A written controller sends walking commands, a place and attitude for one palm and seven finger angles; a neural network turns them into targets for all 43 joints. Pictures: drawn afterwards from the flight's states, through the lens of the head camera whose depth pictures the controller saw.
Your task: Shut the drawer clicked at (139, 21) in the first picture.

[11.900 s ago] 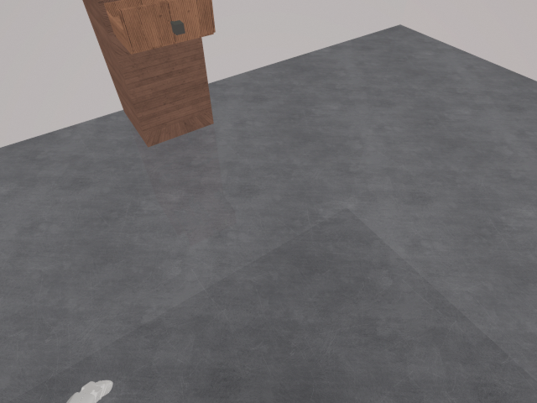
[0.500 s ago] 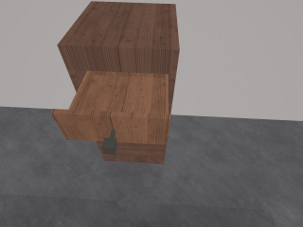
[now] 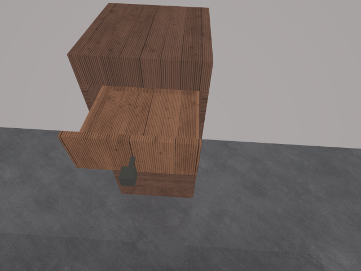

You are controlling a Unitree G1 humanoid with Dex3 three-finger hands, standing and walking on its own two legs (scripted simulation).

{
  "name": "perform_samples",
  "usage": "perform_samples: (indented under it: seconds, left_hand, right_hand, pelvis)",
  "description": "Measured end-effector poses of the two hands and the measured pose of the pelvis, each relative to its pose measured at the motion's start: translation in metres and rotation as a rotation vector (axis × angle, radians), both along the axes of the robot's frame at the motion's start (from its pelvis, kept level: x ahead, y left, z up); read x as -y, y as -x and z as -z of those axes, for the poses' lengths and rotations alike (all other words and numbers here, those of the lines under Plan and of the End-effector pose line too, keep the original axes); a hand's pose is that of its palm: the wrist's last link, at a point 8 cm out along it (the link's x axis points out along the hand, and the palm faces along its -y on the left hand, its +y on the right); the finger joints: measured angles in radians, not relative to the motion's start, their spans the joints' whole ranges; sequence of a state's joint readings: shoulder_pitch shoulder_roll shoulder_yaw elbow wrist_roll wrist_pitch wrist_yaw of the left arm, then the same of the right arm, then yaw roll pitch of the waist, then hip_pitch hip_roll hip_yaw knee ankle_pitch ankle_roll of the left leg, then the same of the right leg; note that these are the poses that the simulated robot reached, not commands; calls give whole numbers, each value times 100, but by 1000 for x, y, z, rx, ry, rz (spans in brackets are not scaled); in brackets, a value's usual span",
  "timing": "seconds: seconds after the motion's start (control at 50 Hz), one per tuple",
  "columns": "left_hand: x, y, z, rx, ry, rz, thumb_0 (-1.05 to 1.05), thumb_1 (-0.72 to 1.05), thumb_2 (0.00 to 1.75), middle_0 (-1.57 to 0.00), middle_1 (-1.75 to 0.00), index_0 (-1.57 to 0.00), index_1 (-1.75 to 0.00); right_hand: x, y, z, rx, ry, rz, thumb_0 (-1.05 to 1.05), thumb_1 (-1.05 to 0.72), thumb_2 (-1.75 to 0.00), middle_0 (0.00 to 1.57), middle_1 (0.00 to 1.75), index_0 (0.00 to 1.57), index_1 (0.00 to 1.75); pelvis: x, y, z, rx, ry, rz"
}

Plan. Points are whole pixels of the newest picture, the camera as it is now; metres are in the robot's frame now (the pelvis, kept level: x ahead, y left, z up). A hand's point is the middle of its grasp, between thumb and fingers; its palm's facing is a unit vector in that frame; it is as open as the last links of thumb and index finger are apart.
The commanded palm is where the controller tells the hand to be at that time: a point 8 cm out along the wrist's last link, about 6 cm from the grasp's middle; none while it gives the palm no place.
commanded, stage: raise the hand and make a fist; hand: left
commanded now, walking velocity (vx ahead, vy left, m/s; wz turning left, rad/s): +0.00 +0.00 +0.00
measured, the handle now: (129, 169) +0.38 +0.17 -0.05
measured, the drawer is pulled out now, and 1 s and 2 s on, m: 0.23 0.23 0.23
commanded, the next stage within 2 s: bring the fist close to the handle in 1.84 s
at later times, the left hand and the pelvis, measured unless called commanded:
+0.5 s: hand out of the picture +0.13 +0.16 -0.03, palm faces +0.20 -0.98 -0.08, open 5.2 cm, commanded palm +0.13 +0.19 -0.03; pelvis +0.00 -0.04 -0.09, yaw +4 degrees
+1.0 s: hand (124, 247) +0.17 +0.13 +0.00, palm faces -0.03 -1.00 -0.02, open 3.2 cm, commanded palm +0.14 +0.19 +0.02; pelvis +0.01 -0.03 -0.07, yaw +3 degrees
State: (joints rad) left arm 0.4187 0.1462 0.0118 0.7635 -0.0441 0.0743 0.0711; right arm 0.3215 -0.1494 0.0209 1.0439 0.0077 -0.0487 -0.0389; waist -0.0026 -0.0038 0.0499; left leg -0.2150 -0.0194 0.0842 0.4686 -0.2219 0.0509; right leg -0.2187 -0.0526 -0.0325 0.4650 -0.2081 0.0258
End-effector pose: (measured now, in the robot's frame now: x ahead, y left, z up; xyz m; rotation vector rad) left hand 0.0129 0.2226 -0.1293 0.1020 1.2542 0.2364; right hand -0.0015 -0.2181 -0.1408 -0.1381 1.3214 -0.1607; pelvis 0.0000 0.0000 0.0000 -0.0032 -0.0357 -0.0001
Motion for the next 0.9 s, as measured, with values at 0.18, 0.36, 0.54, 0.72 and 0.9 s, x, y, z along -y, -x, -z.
perform_samples:
  seconds: [0.18, 0.36, 0.54, 0.72, 0.9]
  left_hand:
    - [18, -163, -139, 1059, -26, 91, 2, 94, 90, -29, -40, -28, -40]
    - [51, -119, -78, 1109, 160, 206, 1, 91, 90, -46, -57, -45, -57]
    - [22, -101, -118, 1328, -88, 167, 2, 90, 90, -63, -76, -63, -77]
    - [55, -168, -107, 1078, 182, 335, 1, 90, 90, -81, -96, -81, -96]
    - [21, -137, -146, 1196, -31, 176, 2, 90, 90, -99, -115, -98, -116]
  right_hand:
    - [42, -112, -35, 618, 100, -88, 2, -92, -90, 20, 30, 20, 30]
    - [53, -214, -71, 882, 128, -240, 1, -91, -90, 20, 30, 20, 30]
    - [20, -248, -13, 853, 12, -342, 1, -91, -90, 20, 30, 20, 30]
    - [24, -186, 19, 645, -49, -109, 2, -90, -90, 21, 30, 21, 30]
    - [62, -168, 1, 581, 84, -95, 2, -90, -90, 20, 30, 20, 30]
  pelvis:
    - [4, 5, 20, -65, -1, -35]
    - [30, 7, 63, -175, -2, -23]
    - [44, 6, 94, -253, 53, -73]
    - [44, -4, 79, -256, 16, -44]
    - [37, -18, 66, -242, 22, -48]
